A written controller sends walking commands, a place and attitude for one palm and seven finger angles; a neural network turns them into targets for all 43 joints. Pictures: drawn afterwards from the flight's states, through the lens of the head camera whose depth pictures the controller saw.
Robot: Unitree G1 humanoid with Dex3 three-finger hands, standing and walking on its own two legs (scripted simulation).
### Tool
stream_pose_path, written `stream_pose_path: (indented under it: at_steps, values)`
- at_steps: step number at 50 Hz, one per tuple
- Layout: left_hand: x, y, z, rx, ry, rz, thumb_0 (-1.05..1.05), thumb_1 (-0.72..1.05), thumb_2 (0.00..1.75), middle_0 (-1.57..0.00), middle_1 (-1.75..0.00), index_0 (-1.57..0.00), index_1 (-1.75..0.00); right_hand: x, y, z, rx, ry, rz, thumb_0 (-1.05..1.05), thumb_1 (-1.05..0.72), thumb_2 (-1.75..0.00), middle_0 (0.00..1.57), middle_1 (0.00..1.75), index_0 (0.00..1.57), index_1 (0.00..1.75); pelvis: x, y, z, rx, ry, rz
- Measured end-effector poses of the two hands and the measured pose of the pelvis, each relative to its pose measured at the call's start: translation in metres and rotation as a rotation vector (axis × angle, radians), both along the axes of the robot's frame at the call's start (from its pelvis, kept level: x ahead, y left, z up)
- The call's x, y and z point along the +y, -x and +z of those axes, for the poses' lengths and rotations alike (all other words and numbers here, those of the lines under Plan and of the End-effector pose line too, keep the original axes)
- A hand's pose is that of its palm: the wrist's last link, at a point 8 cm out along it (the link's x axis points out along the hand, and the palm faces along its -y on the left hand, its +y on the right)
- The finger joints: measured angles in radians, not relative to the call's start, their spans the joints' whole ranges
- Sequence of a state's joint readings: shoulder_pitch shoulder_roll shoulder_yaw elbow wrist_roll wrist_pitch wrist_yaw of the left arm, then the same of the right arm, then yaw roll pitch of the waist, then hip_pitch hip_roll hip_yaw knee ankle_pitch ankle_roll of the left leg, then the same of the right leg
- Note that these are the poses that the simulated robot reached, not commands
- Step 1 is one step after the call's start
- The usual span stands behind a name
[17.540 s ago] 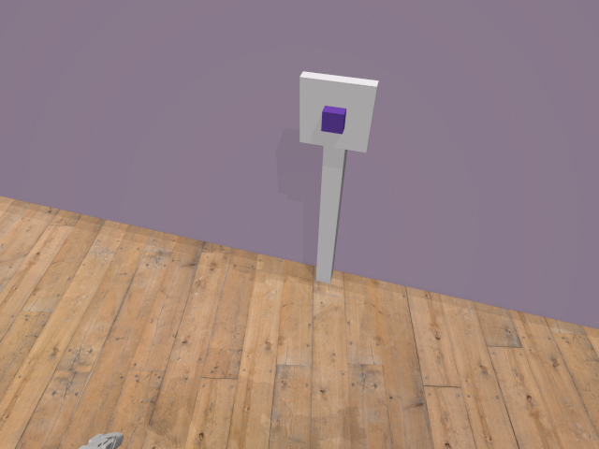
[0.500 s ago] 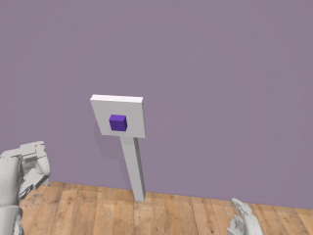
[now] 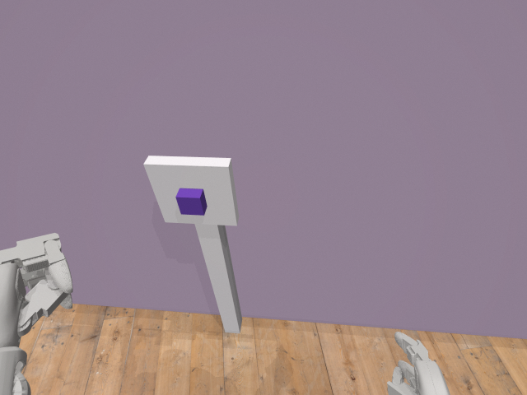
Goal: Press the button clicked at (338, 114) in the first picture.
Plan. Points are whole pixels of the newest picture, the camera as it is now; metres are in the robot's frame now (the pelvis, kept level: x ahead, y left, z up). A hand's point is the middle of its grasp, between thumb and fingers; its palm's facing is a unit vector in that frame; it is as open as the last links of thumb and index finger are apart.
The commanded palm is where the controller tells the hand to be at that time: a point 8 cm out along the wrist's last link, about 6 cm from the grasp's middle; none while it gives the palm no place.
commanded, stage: step back with the hand held close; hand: left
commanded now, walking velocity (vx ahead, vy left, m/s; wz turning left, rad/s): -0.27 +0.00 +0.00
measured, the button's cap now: (192, 200) +0.50 +0.22 +0.00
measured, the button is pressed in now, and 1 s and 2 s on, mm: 0 0 0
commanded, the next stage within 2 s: stop stepping back and stand still in 1.10 s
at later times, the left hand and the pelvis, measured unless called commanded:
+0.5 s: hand (32, 340) +0.13 +0.25 +0.16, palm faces +0.38 -0.80 -0.47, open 3.1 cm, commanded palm +0.07 +0.29 +0.17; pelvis -0.06 +0.02 -0.01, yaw -1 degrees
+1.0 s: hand out of the picture +0.05 +0.25 +0.15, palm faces +0.37 -0.81 -0.46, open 3.1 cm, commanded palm -0.02 +0.29 +0.17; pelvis -0.14 +0.01 -0.01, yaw +1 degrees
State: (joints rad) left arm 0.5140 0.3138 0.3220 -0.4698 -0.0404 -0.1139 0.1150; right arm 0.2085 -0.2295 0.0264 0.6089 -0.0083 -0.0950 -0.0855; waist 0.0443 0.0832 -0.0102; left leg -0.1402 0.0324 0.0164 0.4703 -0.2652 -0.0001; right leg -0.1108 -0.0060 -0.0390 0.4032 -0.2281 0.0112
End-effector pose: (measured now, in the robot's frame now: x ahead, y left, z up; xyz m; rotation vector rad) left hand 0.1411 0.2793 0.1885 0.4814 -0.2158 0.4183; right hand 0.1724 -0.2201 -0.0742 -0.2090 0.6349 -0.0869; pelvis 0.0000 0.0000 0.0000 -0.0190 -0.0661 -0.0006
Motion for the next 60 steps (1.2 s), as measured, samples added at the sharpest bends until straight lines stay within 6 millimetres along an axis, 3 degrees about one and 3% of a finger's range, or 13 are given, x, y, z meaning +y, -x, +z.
stream_pose_path:
  at_steps: [7,12,19,26,31,37,42,49,54,60]
  values:
    - [0.0,-0.007,-0.021,0.123,-0.007,-0.056,0.01,0.89,0.9,-1.31,-1.5,-1.3,-1.5,-0.012,0.022,-0.005,0.096,0.029,-0.068,0.01,-0.91,-0.9,0.2,0.3,0.2,0.3,0.007,0.011,0.001,0.055,-0.005,-0.01]
    - [0.001,0.002,-0.016,0.128,-0.054,-0.107,0.02,0.89,0.9,-1.31,-1.5,-1.3,-1.5,-0.015,0.039,-0.005,0.136,0.048,-0.11,0.01,-0.91,-0.9,0.2,0.3,0.2,0.3,0.011,0.02,-0.001,0.064,-0.01,-0.013]
    - [0.01,0.027,-0.001,0.035,-0.101,-0.1,0.02,0.89,0.9,-1.31,-1.5,-1.3,-1.5,-0.007,0.052,0.001,0.092,0.045,-0.111,0.01,-0.91,-0.9,0.2,0.3,0.2,0.3,0.015,0.039,-0.005,0.052,-0.012,-0.015]
    - [0.013,0.058,-0.015,0.014,-0.067,-0.06,0.01,0.89,0.9,-1.31,-1.5,-1.3,-1.5,0.001,0.067,0.001,0.035,0.036,-0.074,0.01,-0.91,-0.9,0.2,0.3,0.2,0.3,0.015,0.066,-0.011,0.045,-0.001,-0.007]
    - [0.012,0.077,-0.019,-0.016,-0.046,-0.057,0.01,0.89,0.9,-1.31,-1.5,-1.31,-1.5,0.002,0.09,-0.002,0.062,0.067,-0.05,0.01,-0.91,-0.9,0.2,0.3,0.2,0.3,0.017,0.083,-0.013,0.051,0.008,0.004]
    - [0.02,0.09,-0.009,-0.089,-0.078,-0.085,0.01,0.89,0.9,-1.31,-1.5,-1.31,-1.5,0.004,0.123,-0.007,0.107,0.104,-0.072,0.01,-0.91,-0.9,0.2,0.3,0.2,0.3,0.024,0.101,-0.016,0.046,0.034,0.02]
    - [0.029,0.107,0.001,-0.102,-0.146,-0.051,0.01,0.89,0.9,-1.31,-1.5,-1.31,-1.5,0.011,0.141,-0.011,0.124,0.069,-0.065,0.01,-0.91,-0.9,0.2,0.3,0.2,0.3,0.018,0.11,-0.013,0.08,0.053,0.058]
    - [0.012,0.127,-0.021,0.002,-0.078,-0.068,0.01,0.89,0.9,-1.31,-1.5,-1.31,-1.5,0.011,0.145,-0.025,0.151,0.041,-0.004,0.01,-0.9,-0.9,0.2,0.3,0.2,0.3,0.01,0.138,-0.016,0.119,0.04,0.024]
    - [0.009,0.135,-0.014,-0.02,-0.081,-0.142,0.02,0.89,0.9,-1.31,-1.5,-1.31,-1.5,0.011,0.151,-0.01,0.144,0.064,-0.033,0.01,-0.91,-0.9,0.2,0.3,0.2,0.3,0.013,0.146,-0.011,0.113,0.019,0.016]
    - [0.019,0.152,-0.001,-0.054,-0.116,-0.173,0.01,0.89,0.9,-1.31,-1.5,-1.31,-1.5,0.012,0.16,0.017,0.002,0.072,-0.035,0.01,-0.91,-0.9,0.2,0.3,0.2,0.3,0.018,0.18,-0.008,0.077,0.023,-0.018]
